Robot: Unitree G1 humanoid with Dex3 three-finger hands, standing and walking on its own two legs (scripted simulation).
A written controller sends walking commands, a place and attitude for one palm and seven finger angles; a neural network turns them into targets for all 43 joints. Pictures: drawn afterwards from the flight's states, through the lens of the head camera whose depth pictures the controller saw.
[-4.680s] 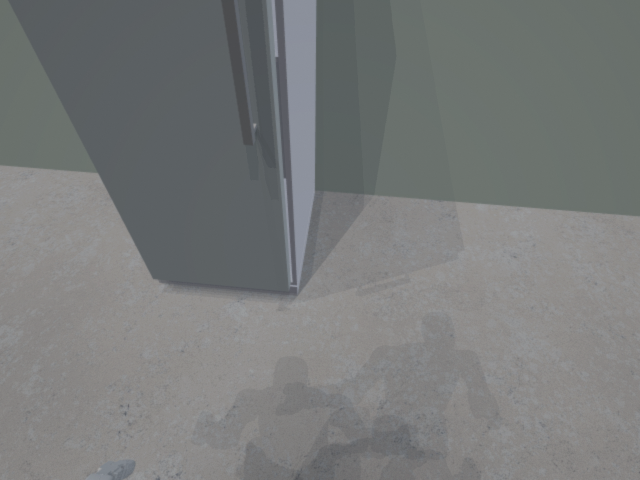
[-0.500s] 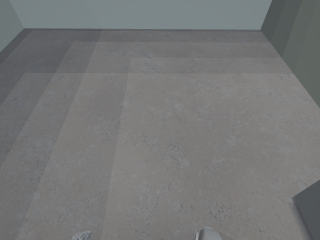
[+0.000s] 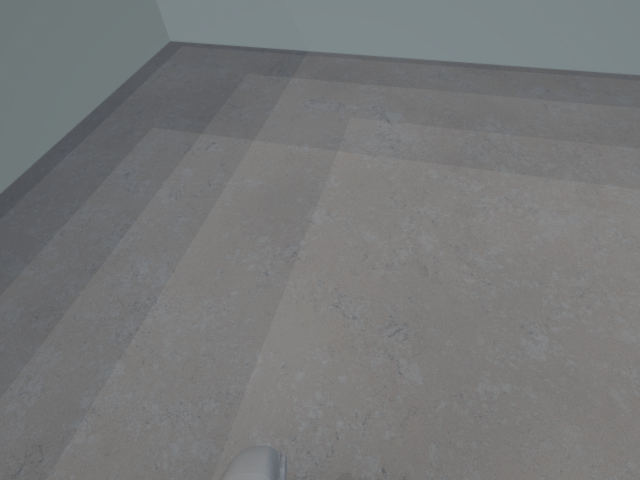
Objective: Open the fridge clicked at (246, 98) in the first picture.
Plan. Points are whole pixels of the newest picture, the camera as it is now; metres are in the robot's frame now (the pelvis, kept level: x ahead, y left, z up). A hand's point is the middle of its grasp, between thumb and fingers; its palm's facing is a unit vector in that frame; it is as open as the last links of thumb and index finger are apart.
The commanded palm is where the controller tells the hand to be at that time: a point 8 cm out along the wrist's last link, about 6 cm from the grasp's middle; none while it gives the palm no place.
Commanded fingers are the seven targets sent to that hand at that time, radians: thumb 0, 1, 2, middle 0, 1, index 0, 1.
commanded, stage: walk to a spot facing it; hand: right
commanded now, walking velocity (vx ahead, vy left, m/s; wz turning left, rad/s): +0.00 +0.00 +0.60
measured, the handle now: out of the picture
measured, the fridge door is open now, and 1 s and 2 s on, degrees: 0 0 0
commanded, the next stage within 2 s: turn to face it in 0.16 s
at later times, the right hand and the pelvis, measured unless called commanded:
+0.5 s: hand (427, 447) +0.20 -0.13 -0.17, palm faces -0.14 +0.97 -0.18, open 7.4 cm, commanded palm none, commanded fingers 0.00 -0.90 -0.90 0.20 0.30 0.20 0.30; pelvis +0.06 +0.02 -0.01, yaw +8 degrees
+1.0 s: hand out of the picture +0.09 -0.18 -0.16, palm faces +0.18 +0.94 -0.30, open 7.4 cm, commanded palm none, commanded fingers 0.00 -0.90 -0.90 0.20 0.30 0.20 0.30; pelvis +0.04 +0.04 -0.01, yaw -8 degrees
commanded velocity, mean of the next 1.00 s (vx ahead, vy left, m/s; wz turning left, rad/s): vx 0.00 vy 0.00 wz -0.32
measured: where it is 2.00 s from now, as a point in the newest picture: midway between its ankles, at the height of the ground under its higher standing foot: outside the picture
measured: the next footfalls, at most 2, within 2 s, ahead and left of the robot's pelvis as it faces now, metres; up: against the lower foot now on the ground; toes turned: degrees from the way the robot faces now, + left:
left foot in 0.18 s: +0.09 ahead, +0.14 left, +0.00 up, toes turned +14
right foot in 0.54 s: +0.15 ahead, -0.09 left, +0.00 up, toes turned +0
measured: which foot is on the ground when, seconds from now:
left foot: up 0.00-0.16, down 0.18-0.56, up 0.58-0.94, down 0.96-1.00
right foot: down 0.00-0.18, up 0.20-0.52, down 0.54-0.96, up 0.98-1.00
